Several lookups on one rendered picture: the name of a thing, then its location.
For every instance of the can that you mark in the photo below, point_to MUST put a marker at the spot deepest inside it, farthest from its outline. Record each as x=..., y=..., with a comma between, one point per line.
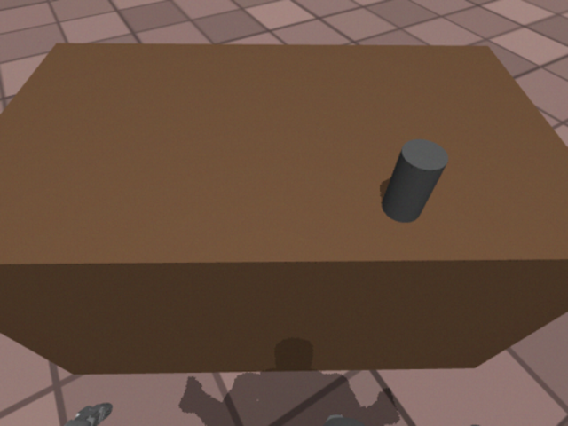
x=418, y=169

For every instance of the left robot hand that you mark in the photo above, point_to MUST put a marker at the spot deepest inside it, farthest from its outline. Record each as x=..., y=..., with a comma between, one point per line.
x=91, y=416

